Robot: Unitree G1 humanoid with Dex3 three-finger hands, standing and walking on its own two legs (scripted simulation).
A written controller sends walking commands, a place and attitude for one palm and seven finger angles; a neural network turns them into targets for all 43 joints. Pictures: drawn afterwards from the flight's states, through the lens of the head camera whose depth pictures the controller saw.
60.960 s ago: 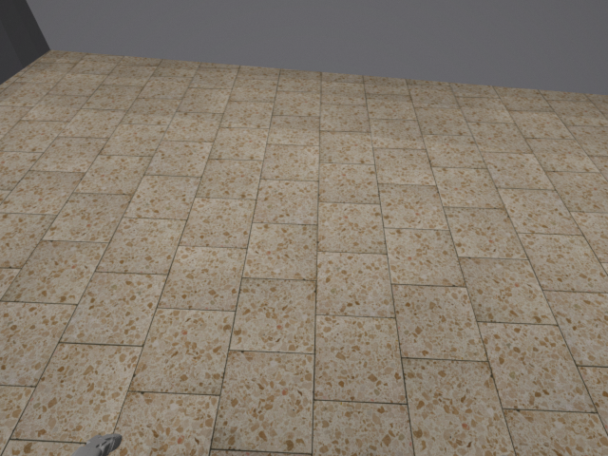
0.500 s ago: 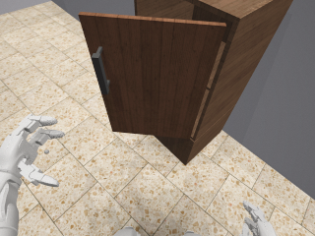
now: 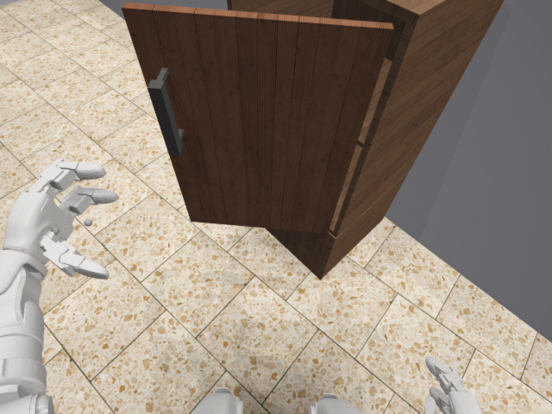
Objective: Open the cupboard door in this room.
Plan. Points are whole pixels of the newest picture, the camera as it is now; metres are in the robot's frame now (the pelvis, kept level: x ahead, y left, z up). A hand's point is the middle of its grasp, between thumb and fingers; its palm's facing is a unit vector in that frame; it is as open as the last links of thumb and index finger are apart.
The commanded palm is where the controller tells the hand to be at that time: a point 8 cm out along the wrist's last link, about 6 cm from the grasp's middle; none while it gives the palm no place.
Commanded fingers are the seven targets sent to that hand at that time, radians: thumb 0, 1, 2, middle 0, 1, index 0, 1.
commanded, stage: move the hooked fingers beside the handle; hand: left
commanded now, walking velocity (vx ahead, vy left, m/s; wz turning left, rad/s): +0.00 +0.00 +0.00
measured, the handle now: (169, 113) +0.60 +0.21 +0.05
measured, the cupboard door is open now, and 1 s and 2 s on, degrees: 42 42 41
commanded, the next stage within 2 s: none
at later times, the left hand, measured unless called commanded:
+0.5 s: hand (107, 177) +0.43 +0.27 +0.07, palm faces -0.07 -1.00 -0.01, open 14.0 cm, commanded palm +0.41 +0.32 +0.07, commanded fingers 0.00 -0.50 0.30 -0.30 -1.20 -0.30 -1.20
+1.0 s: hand (124, 139) +0.52 +0.27 +0.07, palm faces -0.08 -1.00 -0.01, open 14.0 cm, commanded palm +0.51 +0.31 +0.06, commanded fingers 0.00 -0.50 0.30 -0.30 -1.20 -0.30 -1.20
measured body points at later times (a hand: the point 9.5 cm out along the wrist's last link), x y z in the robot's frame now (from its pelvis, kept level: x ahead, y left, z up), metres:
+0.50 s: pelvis +0.00 +0.01 -0.01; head +0.10 +0.02 +0.43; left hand +0.43 +0.32 +0.08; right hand +0.06 -0.27 -0.11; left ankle +0.02 +0.11 -0.69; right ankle +0.02 -0.11 -0.69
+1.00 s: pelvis +0.00 +0.02 -0.03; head +0.15 +0.04 +0.40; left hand +0.51 +0.32 +0.07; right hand -0.01 -0.26 -0.12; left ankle +0.02 +0.11 -0.69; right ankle +0.02 -0.11 -0.69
